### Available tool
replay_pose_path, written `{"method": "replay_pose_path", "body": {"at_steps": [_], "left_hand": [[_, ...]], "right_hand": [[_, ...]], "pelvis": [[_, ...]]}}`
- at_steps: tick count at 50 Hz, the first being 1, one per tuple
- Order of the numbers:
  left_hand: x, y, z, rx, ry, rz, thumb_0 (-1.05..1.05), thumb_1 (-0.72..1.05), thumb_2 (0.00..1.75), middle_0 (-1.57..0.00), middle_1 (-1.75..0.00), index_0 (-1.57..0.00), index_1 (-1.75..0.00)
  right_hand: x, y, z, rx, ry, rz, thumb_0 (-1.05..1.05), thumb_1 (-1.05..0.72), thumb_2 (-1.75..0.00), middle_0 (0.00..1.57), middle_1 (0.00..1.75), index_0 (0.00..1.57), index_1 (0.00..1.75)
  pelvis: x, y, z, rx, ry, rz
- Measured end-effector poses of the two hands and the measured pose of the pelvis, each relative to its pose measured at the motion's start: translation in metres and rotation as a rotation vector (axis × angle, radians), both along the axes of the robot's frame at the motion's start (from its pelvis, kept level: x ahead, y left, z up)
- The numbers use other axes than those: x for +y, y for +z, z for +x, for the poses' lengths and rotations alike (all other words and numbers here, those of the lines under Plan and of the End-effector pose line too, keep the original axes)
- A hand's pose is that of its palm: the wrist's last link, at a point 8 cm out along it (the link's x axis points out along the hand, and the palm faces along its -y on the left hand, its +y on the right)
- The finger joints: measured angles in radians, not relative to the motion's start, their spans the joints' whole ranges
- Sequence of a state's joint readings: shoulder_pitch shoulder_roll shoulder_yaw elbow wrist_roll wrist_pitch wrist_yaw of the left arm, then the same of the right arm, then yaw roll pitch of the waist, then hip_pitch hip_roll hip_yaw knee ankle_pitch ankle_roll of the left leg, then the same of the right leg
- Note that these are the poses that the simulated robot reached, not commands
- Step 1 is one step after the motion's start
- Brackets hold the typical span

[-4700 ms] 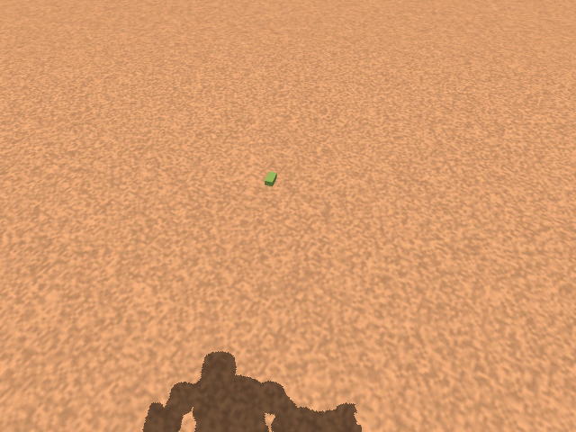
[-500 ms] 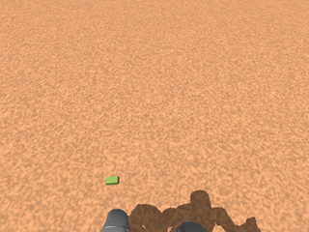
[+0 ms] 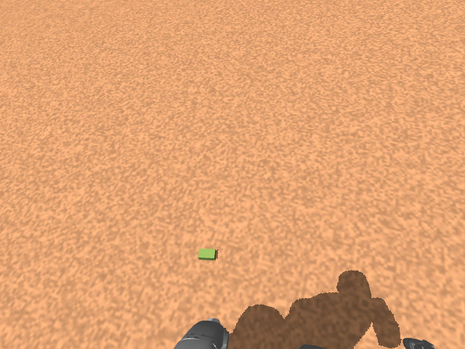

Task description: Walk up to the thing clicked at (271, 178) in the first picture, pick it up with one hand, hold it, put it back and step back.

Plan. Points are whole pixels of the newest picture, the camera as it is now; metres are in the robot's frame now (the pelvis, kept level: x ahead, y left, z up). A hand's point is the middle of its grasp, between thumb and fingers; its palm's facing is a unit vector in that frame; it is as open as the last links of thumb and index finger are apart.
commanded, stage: walk up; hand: left
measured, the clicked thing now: (207, 254) +0.52 +0.21 -0.74
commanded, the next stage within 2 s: stand in 1.76 s
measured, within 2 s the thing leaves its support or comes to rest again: neither
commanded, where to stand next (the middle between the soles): +0.08 +0.05 m, yaw -5 degrees
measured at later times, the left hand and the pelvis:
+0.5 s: hand out of the picture +0.07 +0.35 -0.15, palm faces -0.07 -0.91 -0.41, open 7.4 cm; pelvis +0.01 +0.08 +0.00, yaw -1 degrees
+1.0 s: hand (89, 348) +0.13 +0.30 -0.13, palm faces -0.10 -0.94 -0.32, open 7.4 cm; pelvis +0.02 +0.07 +0.02, yaw -4 degrees
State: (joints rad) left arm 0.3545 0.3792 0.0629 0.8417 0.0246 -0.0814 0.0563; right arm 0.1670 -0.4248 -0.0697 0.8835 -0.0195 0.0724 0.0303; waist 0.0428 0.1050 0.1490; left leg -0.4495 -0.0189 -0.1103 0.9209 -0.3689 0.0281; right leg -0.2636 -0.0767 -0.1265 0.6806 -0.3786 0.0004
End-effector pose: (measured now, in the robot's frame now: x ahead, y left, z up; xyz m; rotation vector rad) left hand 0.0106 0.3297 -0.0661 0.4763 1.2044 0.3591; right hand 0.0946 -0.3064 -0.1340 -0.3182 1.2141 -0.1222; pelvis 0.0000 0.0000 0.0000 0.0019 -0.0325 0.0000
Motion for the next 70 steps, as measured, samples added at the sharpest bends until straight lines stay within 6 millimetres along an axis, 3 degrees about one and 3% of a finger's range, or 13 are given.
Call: {"method": "replay_pose_path", "body": {"at_steps": [5, 8, 14, 20, 27, 33, 38, 44, 55, 70], "left_hand": [[0.029, -0.028, 0.003, -0.019, -0.004, -0.057, 0.00, 0.89, 0.89, -0.21, -0.30, -0.21, -0.30], [0.041, -0.045, 0.007, -0.007, 0.005, -0.095, 0.00, 0.90, 0.89, -0.21, -0.30, -0.20, -0.30], [0.050, -0.049, 0.026, -0.002, -0.027, -0.168, 0.00, 0.90, 0.89, -0.21, -0.30, -0.20, -0.30], [0.060, -0.048, 0.045, 0.012, -0.058, -0.173, 0.00, 0.90, 0.89, -0.21, -0.30, -0.20, -0.30], [0.061, -0.041, 0.066, 0.018, -0.086, -0.135, 0.00, 0.90, 0.89, -0.20, -0.30, -0.20, -0.30], [0.052, -0.032, 0.085, -0.015, -0.115, -0.157, 0.00, 0.90, 0.89, -0.20, -0.30, -0.20, -0.30], [0.039, -0.029, 0.102, -0.042, -0.133, -0.191, 0.00, 0.90, 0.89, -0.20, -0.30, -0.20, -0.30], [0.026, -0.030, 0.114, -0.051, -0.140, -0.224, 0.00, 0.90, 0.89, -0.20, -0.30, -0.20, -0.30], [0.020, -0.033, 0.111, -0.003, -0.135, -0.234, 0.00, 0.90, 0.89, -0.20, -0.30, -0.20, -0.30], [0.029, -0.029, 0.103, 0.061, -0.122, -0.202, 0.00, 0.90, 0.89, -0.20, -0.30, -0.20, -0.30]], "right_hand": [[0.029, 0.018, 0.034, -0.088, 0.064, -0.039, 0.00, -0.91, -0.90, 0.21, 0.30, 0.21, 0.30], [0.044, 0.031, 0.042, -0.145, 0.073, -0.067, 0.00, -0.91, -0.90, 0.21, 0.30, 0.21, 0.30], [0.061, 0.055, 0.028, -0.159, 0.022, -0.102, 0.00, -0.90, -0.90, 0.21, 0.30, 0.21, 0.30], [0.066, 0.051, 0.004, -0.111, -0.022, -0.114, 0.00, -0.90, -0.90, 0.21, 0.30, 0.21, 0.30], [0.069, 0.026, -0.023, -0.037, -0.090, -0.072, 0.00, -0.90, -0.90, 0.21, 0.30, 0.21, 0.30], [0.086, 0.021, -0.032, -0.005, -0.099, -0.015, 0.00, -0.90, -0.90, 0.21, 0.30, 0.21, 0.30], [0.087, 0.028, -0.028, -0.007, -0.100, -0.003, 0.00, -0.90, -0.90, 0.21, 0.30, 0.21, 0.30], [0.075, 0.042, -0.013, -0.039, -0.103, -0.030, 0.00, -0.90, -0.90, 0.21, 0.30, 0.21, 0.30], [0.056, 0.057, 0.003, -0.073, -0.127, -0.074, 0.00, -0.90, -0.90, 0.21, 0.30, 0.21, 0.30], [0.070, 0.043, -0.010, -0.010, -0.159, -0.026, 0.00, -0.90, -0.90, 0.21, 0.30, 0.21, 0.30]], "pelvis": [[0.025, -0.009, -0.002, 0.005, 0.032, -0.003], [0.042, -0.011, -0.002, -0.010, 0.020, 0.012], [0.063, 0.002, 0.005, -0.003, 0.019, -0.025], [0.075, 0.004, 0.008, -0.002, 0.000, -0.021], [0.075, 0.000, 0.008, -0.008, -0.028, -0.029], [0.074, 0.009, 0.009, -0.009, -0.034, -0.003], [0.071, 0.016, 0.014, -0.012, -0.047, -0.008], [0.068, 0.022, 0.017, -0.011, -0.055, -0.003], [0.065, 0.026, 0.021, -0.009, -0.072, -0.002], [0.066, 0.027, 0.027, -0.006, -0.087, -0.003]]}}
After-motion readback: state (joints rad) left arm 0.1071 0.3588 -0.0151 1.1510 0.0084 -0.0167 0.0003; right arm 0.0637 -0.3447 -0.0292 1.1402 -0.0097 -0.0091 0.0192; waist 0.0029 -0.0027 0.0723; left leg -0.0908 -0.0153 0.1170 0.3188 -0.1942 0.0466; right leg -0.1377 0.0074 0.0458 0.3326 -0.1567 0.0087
